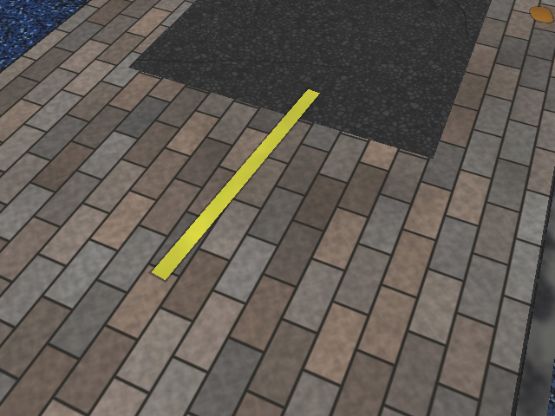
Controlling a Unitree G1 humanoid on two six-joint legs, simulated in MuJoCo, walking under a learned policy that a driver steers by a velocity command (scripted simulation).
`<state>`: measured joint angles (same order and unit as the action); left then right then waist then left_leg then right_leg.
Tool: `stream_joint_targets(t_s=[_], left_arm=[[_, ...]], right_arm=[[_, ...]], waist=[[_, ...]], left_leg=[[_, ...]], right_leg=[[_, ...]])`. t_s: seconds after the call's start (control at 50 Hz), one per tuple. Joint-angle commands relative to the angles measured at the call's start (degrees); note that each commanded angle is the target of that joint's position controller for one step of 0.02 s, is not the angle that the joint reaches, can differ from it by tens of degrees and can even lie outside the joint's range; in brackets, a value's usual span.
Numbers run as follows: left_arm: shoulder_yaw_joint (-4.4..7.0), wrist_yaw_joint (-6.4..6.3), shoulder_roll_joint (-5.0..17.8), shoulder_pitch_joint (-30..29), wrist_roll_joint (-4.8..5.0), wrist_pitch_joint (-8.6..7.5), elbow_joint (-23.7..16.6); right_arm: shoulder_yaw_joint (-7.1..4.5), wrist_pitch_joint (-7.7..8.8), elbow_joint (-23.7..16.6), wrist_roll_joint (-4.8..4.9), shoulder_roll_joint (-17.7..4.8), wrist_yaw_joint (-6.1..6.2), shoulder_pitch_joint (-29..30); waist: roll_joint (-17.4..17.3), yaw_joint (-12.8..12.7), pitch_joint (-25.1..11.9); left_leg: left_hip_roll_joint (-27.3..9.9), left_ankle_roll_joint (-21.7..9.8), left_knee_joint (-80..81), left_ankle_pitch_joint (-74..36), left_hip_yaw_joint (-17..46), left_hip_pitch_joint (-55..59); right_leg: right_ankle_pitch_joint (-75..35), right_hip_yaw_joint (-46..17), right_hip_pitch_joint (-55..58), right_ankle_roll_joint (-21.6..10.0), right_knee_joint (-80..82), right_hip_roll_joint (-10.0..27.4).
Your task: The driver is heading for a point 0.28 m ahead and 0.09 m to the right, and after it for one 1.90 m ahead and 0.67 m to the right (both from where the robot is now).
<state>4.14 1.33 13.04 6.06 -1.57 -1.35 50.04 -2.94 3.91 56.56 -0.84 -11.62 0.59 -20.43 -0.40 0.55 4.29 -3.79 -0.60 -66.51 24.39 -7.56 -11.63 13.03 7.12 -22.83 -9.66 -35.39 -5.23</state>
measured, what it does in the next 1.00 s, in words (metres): walks ahead, turning right: left foot, then right foot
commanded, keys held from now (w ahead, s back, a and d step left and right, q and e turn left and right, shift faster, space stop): w+e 0.10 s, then e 0.66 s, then no key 0.24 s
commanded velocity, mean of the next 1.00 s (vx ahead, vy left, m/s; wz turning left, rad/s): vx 0.17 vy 0.00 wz -0.54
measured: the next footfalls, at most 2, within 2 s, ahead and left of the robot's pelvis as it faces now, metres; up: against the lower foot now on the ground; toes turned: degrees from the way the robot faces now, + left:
left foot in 0.44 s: +0.39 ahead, +0.06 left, +0.00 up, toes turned -18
right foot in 0.88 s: +0.21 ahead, -0.10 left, +0.00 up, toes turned -31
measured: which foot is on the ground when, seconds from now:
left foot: up 0.00-0.42, down 0.44-0.88, up 0.90-1.00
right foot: down 0.00-0.44, up 0.46-0.86, down 0.88-1.00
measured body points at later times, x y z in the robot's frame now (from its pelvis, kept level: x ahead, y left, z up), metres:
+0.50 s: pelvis +0.22 +0.02 +0.00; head +0.27 +0.01 +0.45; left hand +0.32 +0.29 -0.13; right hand +0.33 -0.27 -0.09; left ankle +0.35 +0.07 -0.72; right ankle +0.07 -0.03 -0.67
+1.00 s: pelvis +0.22 -0.01 +0.02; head +0.22 -0.04 +0.47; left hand +0.46 +0.15 -0.07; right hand +0.15 -0.29 -0.11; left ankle +0.32 +0.09 -0.67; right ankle +0.18 -0.08 -0.72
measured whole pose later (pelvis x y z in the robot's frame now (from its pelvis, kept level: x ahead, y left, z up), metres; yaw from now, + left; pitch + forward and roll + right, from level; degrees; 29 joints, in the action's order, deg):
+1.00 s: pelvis +0.22 -0.01 +0.02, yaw -33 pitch +0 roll +2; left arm 1.4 0.3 13.9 12.5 -1.7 2.4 43.0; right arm -3.0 -3.5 44.8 -0.9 -16.7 0.1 -13.7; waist -2.6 0.9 1.7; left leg -1.8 0.6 -49.2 21.5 -3.0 -25.8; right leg 13.9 -0.6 -12.5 -3.4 -26.9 -1.7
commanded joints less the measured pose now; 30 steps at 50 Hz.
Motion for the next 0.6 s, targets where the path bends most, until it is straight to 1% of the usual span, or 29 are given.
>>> stream_joint_targets(t_s=[0.02, 0.04, 0.06, 0.08, 0.1, 0.14, 0.18, 0.2, 0.26, 0.3, 0.34, 0.36, 0.38, 0.4, 0.42, 0.44, 0.46, 0.48, 0.5, 0.52, 0.54, 0.56, 0.58, 0.6], left_arm=[[2.58, -1.25, 9.2, 10.4, 0.93, 0.15, 1.0], [2.06, -1.52, 7.8, 8.6, 1.29, -0.41, 0.7], [1.64, -1.68, 6.9, 7.6, 1.51, -1.05, 0.4], [1.47, -1.64, 6.9, 8.3, 1.75, -1.74, 0.4], [1.53, -1.58, 7.6, 9.4, 1.96, -2.27, 0.7], [1.81, -1.55, 9.5, 11.5, 1.79, -2.61, 0.8], [1.82, -1.58, 9.9, 13.9, 1.63, -2.21, 0.9], [1.76, -1.63, 9.9, 14.9, 1.62, -1.88, 0.8], [1.66, -2.03, 9.9, 17.5, 1.53, -0.8, 0.5], [1.67, -2.44, 10.0, 19.0, 1.28, -0.18, 0.3], [1.75, -2.85, 10.2, 19.4, 0.85, 0.38, -0.2], [1.84, -3.05, 10.3, 18.9, 0.6, 0.59, -0.6], [1.98, -3.2, 10.7, 17.3, 0.39, 0.69, -1.4], [2.16, -3.17, 11.4, 14.7, 0.41, 0.56, -2.4], [2.3, -2.87, 12.0, 12.6, 0.87, 0.18, -3.1], [1.89, -2.33, 10.9, 10.6, 1.91, -0.53, -4.7], [0.8, -2.42, 5.3, 16.0, 2.55, -0.77, -6.3], [1.57, -3.13, 8.7, 23.6, 2.48, 0.3, -5.7], [2.04, -3.32, 11.1, 22.5, 0.57, 1.71, -3.1], [2.2, -2.58, 11.3, 17.6, -0.15, 2.43, -3.6], [2.15, -1.94, 10.1, 15.7, 0.05, 3.17, -4.4], [1.99, -1.24, 9.4, 14.6, 0.0, 4.04, -4.9], [1.68, -0.74, 8.6, 15.3, 0.21, 4.74, -4.8], [1.52, -0.46, 8.3, 15.2, 0.6, 5.04, -5.2]], right_arm=[[-1.19, 2.84, -8.1, 0.7, -7.1, -0.55, 5.0], [-1.24, 2.04, -8.1, -0.38, -6.9, -0.39, 4.7], [-1.06, 0.8, -7.7, -1.5, -6.2, -0.5, 3.1], [-1.07, -0.27, -8.0, -1.98, -5.9, -0.71, 3.0], [-1.0, -1.08, -8.4, -2.11, -5.6, -0.93, 3.5], [-0.94, -1.87, -9.9, -1.72, -5.6, -0.9, 6.6], [-0.77, -2.15, -11.5, -1.46, -5.8, -0.73, 10.0], [-0.65, -2.25, -12.3, -1.3, -5.9, -0.69, 11.8], [-0.13, -2.36, -14.6, -0.66, -6.3, -0.58, 16.9], [0.21, -2.24, -15.8, -0.35, -6.8, -0.42, 19.7], [0.47, -1.88, -16.6, -0.17, -7.5, -0.22, 21.1], [0.49, -1.59, -16.5, -0.09, -8.0, -0.07, 20.4], [0.37, -1.26, -16.1, -0.02, -8.9, 0.14, 18.2], [0.12, -0.92, -15.1, 0.02, -9.9, 0.46, 14.3], [-0.2, -0.37, -13.8, -0.17, -10.8, 0.86, 9.6], [-0.66, 0.61, -12.9, -0.76, -12.6, 1.4, 3.0], [-0.92, 0.53, -13.9, -0.8, -16.3, 1.87, 1.2], [-1.46, -0.91, -15.1, 0.43, -16.5, 1.46, 2.9], [-0.47, -1.77, -16.6, 0.81, -11.7, 1.19, 6.7], [0.64, -2.18, -17.2, 0.85, -8.1, 1.36, 9.6], [1.06, -2.7, -17.5, 0.23, -7.3, 1.57, 11.8], [0.93, -2.91, -17.4, -0.06, -8.1, 1.93, 12.4], [0.62, -3.08, -17.1, -0.56, -9.0, 1.95, 12.4], [0.44, -3.0, -16.8, -0.8, -9.4, 1.82, 11.9]], waist=[[-2.8, -2.5, -3.6], [-3.4, -0.5, -2.8], [-2.1, 0.8, -3.4], [-1.4, 1.2, -3.9], [-0.8, 1.4, -3.8], [0.0, 1.0, -2.6], [1.6, -0.2, -3.0], [2.5, -0.9, -3.5], [4.7, -3.2, -4.7], [5.1, -4.5, -4.9], [5.4, -5.1, -4.8], [5.6, -4.7, -4.9], [5.8, -3.5, -5.1], [6.1, -1.4, -6.0], [5.9, 1.2, -7.3], [2.7, 4.6, -11.0], [-9.9, 1.6, -18.4], [-16.2, -1.4, -26.2], [-5.7, -2.5, -20.0], [-2.1, -1.8, -13.3], [-2.6, -2.6, -9.9], [-5.9, -2.8, -7.7], [-7.5, -2.9, -7.1], [-7.8, -3.0, -7.6]], left_leg=[[-2.0, -0.5, -8.8, -6.3, 8.9, -29.0], [-3.1, 0.2, -4.7, -6.8, 9.3, -25.4], [-3.5, 1.0, -2.3, -7.2, 9.4, -22.0], [-3.4, 1.8, -0.7, -7.1, 9.1, -20.9], [-3.3, 2.5, 1.0, -7.6, 8.5, -21.0], [-2.6, 3.8, 5.2, -10.4, 7.2, -22.3], [-1.5, 4.4, 9.1, -13.4, 6.4, -23.4], [-0.8, 4.4, 11.1, -14.8, 6.2, -23.8], [1.1, 3.6, 17.5, -18.4, 6.5, -24.7], [2.4, 3.0, 21.4, -19.3, 6.9, -25.3], [3.9, 2.2, 25.3, -18.4, 7.6, -24.6], [4.5, 1.7, 27.7, -17.6, 8.2, -22.8], [5.1, 0.8, 30.7, -16.7, 9.0, -19.0], [6.0, -0.3, 34.7, -16.3, 9.2, -12.8], [6.5, -1.4, 40.6, -20.4, 8.8, -5.4], [0.1, -3.5, 44.2, -33.9, 13.3, 7.5], [-17.9, -7.7, 38.3, -66.1, 26.5, 21.2], [-26.1, -16.6, 40.4, -70.5, 41.2, 22.0], [-22.9, -16.3, 42.3, -59.3, 36.6, 14.9], [-18.1, -14.4, 44.4, -49.8, 28.3, 8.5], [-14.4, -12.3, 46.9, -41.5, 22.9, 4.2], [-12.0, -11.6, 48.8, -36.7, 19.0, 0.8], [-10.3, -11.4, 49.6, -35.2, 15.8, -1.8], [-10.1, -11.6, 49.9, -34.7, 14.1, -2.3]], right_leg=[[-9.4, -31.7, 23.3, -10.7, 22.2, 20.7], [-14.2, -27.1, 19.1, -8.7, 22.4, 17.5], [-17.6, -24.1, 16.5, -7.8, 22.6, 15.4], [-20.6, -22.9, 15.5, -7.7, 22.7, 14.2], [-22.8, -21.7, 14.7, -7.6, 22.8, 13.2], [-35.2, -19.6, 13.6, -6.5, 21.4, 12.0], [-45.9, -18.0, 14.4, -4.1, 18.7, 10.6], [-48.4, -17.7, 15.2, -2.9, 17.5, 10.0], [-49.9, -19.1, 19.1, -0.5, 14.8, 9.3], [-49.8, -21.1, 22.2, -0.1, 12.9, 9.7], [-50.2, -23.0, 24.5, 0.0, 10.3, 10.1], [-50.3, -24.2, 24.8, 0.3, 8.6, 10.2], [-50.4, -25.2, 24.0, 1.1, 6.5, 10.0], [-51.1, -25.7, 21.8, 2.4, 3.8, 9.1], [-49.5, -26.1, 19.8, 3.8, -0.9, 7.2], [-39.2, -25.3, 13.2, 5.6, -10.8, 4.5], [11.5, -17.3, 3.2, 7.0, -27.0, -2.8], [27.6, -13.3, -2.1, 7.3, -37.7, -6.0], [22.4, -14.2, -3.8, 7.9, -41.4, -1.7], [18.8, -13.0, -4.6, 8.8, -40.2, -0.2], [16.6, -12.3, -4.5, 9.9, -38.3, 1.3], [14.6, -11.8, -3.9, 10.8, -36.6, 2.4], [13.3, -10.4, -2.3, 11.3, -36.4, 2.0], [12.7, -9.9, -1.7, 11.6, -34.9, 1.9]])
Over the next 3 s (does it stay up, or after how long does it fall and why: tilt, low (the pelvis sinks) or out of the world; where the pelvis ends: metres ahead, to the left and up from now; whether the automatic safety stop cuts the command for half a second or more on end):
stays up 0.71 -0.35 0.01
